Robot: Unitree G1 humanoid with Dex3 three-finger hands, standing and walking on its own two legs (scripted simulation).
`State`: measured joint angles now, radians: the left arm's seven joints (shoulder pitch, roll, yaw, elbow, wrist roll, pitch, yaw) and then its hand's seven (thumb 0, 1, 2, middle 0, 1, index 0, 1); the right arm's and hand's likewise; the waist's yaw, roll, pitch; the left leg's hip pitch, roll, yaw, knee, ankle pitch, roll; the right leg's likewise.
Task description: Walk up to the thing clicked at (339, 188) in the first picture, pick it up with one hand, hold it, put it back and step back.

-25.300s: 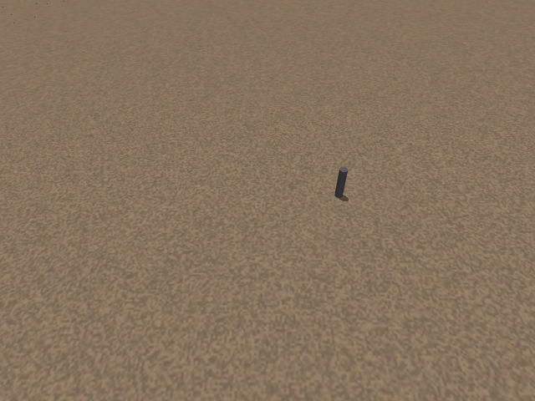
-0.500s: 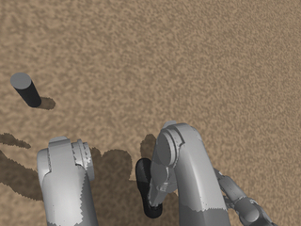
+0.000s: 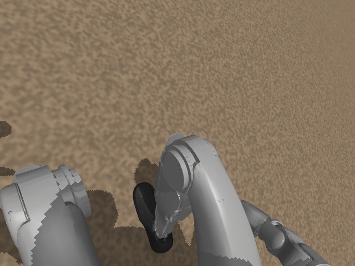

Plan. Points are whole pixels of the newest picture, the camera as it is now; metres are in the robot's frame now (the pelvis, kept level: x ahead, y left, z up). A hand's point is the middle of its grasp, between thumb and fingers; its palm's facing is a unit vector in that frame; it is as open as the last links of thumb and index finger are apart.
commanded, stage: close in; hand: left
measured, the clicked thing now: out of the picture +0.46 +0.28 -0.20
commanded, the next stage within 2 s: close in 0.26 s
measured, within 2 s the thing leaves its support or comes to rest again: leaves its support in 1.42 s
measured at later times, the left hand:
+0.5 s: hand out of the picture +0.45 +0.28 -0.17, palm faces +0.31 -0.95 +0.00, open 15.8 cm
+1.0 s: hand out of the picture +0.46 +0.27 -0.17, palm faces +0.29 -0.96 -0.01, open 6.4 cm
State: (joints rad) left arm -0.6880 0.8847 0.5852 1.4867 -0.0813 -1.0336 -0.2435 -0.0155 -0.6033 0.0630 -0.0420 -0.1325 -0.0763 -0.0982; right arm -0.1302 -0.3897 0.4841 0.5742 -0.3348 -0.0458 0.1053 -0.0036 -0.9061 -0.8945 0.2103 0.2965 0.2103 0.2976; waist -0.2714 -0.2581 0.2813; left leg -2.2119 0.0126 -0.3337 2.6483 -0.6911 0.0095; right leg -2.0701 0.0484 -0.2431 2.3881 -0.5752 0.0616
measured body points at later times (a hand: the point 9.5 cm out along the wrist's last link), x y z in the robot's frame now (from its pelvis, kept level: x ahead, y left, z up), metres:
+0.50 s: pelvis +0.00 +0.00 +0.00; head +0.23 +0.18 +0.33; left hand +0.43 +0.32 -0.17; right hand +0.14 -0.25 -0.03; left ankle +0.09 +0.12 -0.25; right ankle +0.15 -0.12 -0.25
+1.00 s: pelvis +0.00 +0.00 +0.00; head +0.24 +0.19 +0.33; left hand +0.44 +0.32 -0.17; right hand +0.15 -0.25 -0.03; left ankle +0.09 +0.12 -0.25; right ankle +0.15 -0.12 -0.25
